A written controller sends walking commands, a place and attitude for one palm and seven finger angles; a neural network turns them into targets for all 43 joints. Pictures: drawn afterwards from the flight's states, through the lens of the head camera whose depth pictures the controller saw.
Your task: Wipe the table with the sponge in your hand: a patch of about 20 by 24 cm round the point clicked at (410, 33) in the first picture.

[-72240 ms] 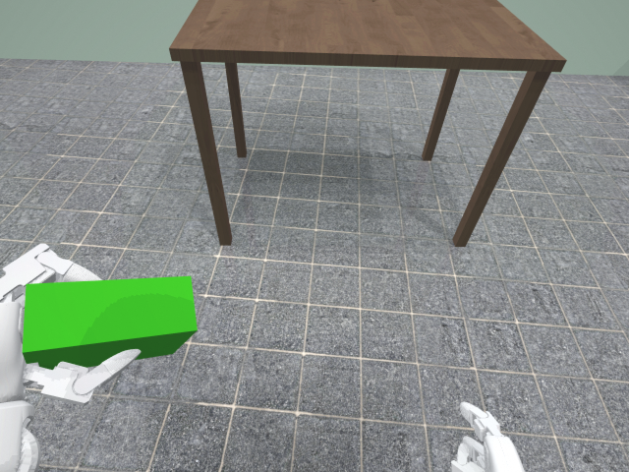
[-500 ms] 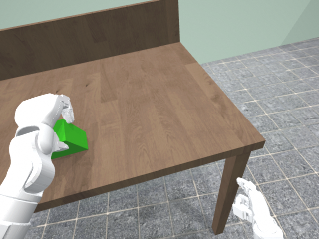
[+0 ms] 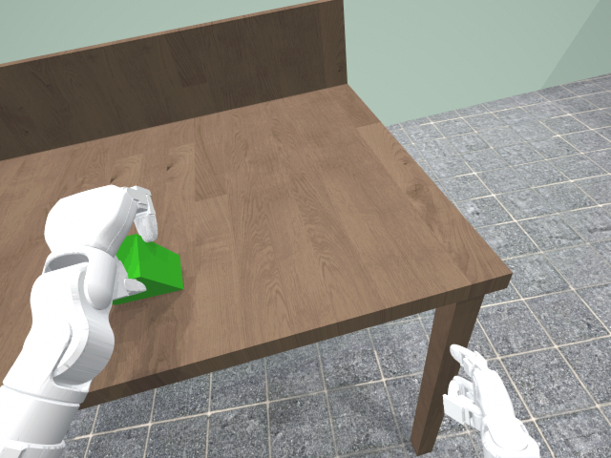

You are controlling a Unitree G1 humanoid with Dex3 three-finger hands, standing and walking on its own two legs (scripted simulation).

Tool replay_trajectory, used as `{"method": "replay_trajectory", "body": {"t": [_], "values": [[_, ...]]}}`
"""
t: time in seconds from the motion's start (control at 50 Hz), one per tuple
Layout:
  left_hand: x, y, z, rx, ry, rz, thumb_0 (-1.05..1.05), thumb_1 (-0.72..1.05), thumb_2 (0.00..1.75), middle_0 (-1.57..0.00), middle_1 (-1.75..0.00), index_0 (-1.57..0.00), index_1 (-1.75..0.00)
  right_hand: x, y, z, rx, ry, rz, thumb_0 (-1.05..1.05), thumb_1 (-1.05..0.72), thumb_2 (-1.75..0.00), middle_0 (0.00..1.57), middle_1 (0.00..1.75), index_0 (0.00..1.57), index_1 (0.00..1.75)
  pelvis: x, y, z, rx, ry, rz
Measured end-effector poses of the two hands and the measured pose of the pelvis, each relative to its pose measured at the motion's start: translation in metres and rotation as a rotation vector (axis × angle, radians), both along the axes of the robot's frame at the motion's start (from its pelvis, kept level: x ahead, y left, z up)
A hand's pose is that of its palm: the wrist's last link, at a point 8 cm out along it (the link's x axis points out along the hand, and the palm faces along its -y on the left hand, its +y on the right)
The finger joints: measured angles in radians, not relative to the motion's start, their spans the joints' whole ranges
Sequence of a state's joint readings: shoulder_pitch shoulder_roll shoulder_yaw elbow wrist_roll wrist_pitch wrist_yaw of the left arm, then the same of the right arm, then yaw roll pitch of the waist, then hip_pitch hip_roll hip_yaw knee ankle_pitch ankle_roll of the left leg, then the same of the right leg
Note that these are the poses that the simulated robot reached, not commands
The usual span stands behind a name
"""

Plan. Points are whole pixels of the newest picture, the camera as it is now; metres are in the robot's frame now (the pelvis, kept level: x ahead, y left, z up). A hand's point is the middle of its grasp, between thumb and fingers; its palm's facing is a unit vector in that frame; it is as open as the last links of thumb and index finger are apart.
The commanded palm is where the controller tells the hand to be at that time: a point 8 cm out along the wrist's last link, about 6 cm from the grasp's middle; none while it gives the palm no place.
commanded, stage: move the sponge above the wiping area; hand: left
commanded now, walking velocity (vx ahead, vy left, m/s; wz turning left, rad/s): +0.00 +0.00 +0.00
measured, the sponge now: (133, 275) +0.29 +0.30 +0.11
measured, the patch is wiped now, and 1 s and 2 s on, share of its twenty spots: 0.70 0.70 0.70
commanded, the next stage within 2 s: lower the sponge onto the table in 1.68 s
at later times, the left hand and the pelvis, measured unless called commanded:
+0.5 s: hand (115, 243) +0.27 +0.27 +0.19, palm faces +0.16 -0.02 -0.99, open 8.9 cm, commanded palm +0.22 +0.27 +0.26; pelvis -0.01 +0.00 +0.00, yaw +0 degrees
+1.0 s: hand (107, 239) +0.27 +0.28 +0.20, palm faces +0.19 -0.03 -0.98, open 8.9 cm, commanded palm +0.22 +0.27 +0.26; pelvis +0.00 +0.00 +0.00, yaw +0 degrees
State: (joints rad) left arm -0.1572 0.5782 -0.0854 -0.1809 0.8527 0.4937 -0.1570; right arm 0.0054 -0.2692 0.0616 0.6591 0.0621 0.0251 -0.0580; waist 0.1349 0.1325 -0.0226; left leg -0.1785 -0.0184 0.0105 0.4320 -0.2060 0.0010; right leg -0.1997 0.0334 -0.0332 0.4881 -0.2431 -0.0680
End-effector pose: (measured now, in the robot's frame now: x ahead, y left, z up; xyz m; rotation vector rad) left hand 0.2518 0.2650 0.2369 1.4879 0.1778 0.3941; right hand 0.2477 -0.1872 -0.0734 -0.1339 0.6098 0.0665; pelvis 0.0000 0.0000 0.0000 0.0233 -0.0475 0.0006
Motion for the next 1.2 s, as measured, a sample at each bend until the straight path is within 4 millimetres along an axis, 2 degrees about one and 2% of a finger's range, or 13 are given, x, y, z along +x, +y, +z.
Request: {"method": "replay_trajectory", "body": {"t": [0.16, 0.24, 0.44, 0.58, 0.68, 0.76, 0.88, 0.98, 1.08, 1.2], "values": [[-0.012, 0.01, 0.001, -0.002, 0.003, 0.04, 0.0, -0.5, 1.01, -0.88, -1.53, -0.93, -1.53, 0.001, 0.001, 0.004, -0.011, -0.005, 0.008, 0.01, -0.9, -0.9, 0.2, 0.3, 0.2, 0.3, -0.004, 0.0, 0.0, -0.001, -0.008, 0.004], [-0.016, 0.008, 0.0, 0.002, 0.008, 0.032, 0.0, -0.5, 1.01, -0.88, -1.52, -0.93, -1.53, 0.0, 0.002, 0.004, -0.015, -0.01, 0.009, 0.01, -0.9, -0.9, 0.2, 0.3, 0.19, 0.29, -0.007, 0.001, 0.0, -0.002, -0.013, 0.008], [-0.007, 0.0, 0.004, 0.011, -0.002, -0.01, -0.01, -0.5, 1.01, -0.88, -1.52, -0.94, -1.52, -0.007, 0.006, 0.005, -0.006, -0.021, 0.006, 0.01, -0.9, -0.9, 0.2, 0.3, 0.19, 0.29, -0.011, 0.001, 0.0, -0.001, -0.015, 0.004], [-0.006, 0.007, 0.011, 0.002, -0.023, 0.025, -0.01, -0.5, 1.01, -0.89, -1.52, -0.94, -1.52, -0.01, 0.002, 0.005, -0.001, -0.015, -0.003, 0.01, -0.9, -0.9, 0.2, 0.3, 0.2, 0.3, -0.011, 0.0, 0.0, 0.0, -0.012, -0.003], [-0.005, 0.011, 0.002, -0.01, 0.018, 0.048, -0.01, -0.49, 1.0, -0.89, -1.52, -0.94, -1.52, -0.01, -0.002, 0.002, -0.013, -0.009, -0.009, 0.01, -0.9, -0.9, 0.2, 0.3, 0.2, 0.3, -0.011, 0.0, 0.0, -0.002, -0.009, 0.004], [-0.003, 0.004, -0.002, 0.021, 0.039, 0.017, 0.0, -0.49, 1.01, -0.88, -1.52, -0.94, -1.52, -0.008, -0.004, 0.001, -0.022, -0.011, -0.01, 0.01, -0.9, -0.9, 0.2, 0.3, 0.2, 0.3, -0.01, 0.0, 0.0, -0.002, -0.008, 0.008], [-0.004, -0.006, 0.01, 0.009, -0.019, -0.037, 0.0, -0.49, 1.01, -0.89, -1.52, -0.94, -1.52, -0.004, 0.0, 0.003, -0.008, -0.02, -0.005, 0.01, -0.9, -0.9, 0.2, 0.3, 0.2, 0.3, -0.005, 0.001, 0.0, 0.0, -0.009, 0.001], [-0.007, 0.004, 0.016, -0.004, -0.045, 0.017, -0.01, -0.49, 1.01, -0.89, -1.52, -0.94, -1.52, -0.002, 0.001, 0.004, 0.003, -0.015, -0.003, 0.01, -0.9, -0.9, 0.2, 0.3, 0.2, 0.3, -0.004, -0.001, 0.0, 0.0, -0.006, -0.005], [-0.011, 0.016, 0.006, -0.022, -0.003, 0.076, -0.01, -0.49, 1.01, -0.89, -1.52, -0.94, -1.52, -0.001, -0.001, 0.004, -0.004, -0.012, -0.002, 0.01, -0.9, -0.9, 0.2, 0.3, 0.2, 0.3, -0.005, -0.002, 0.0, -0.002, -0.004, 0.002], [-0.012, 0.004, 0.0, 0.015, 0.027, 0.017, 0.0, -0.49, 1.0, -0.88, -1.53, -0.93, -1.53, 0.0, -0.002, 0.004, -0.026, -0.02, 0.004, 0.01, -0.9, -0.9, 0.2, 0.3, 0.2, 0.3, -0.006, -0.001, 0.0, -0.003, -0.009, 0.01]]}}
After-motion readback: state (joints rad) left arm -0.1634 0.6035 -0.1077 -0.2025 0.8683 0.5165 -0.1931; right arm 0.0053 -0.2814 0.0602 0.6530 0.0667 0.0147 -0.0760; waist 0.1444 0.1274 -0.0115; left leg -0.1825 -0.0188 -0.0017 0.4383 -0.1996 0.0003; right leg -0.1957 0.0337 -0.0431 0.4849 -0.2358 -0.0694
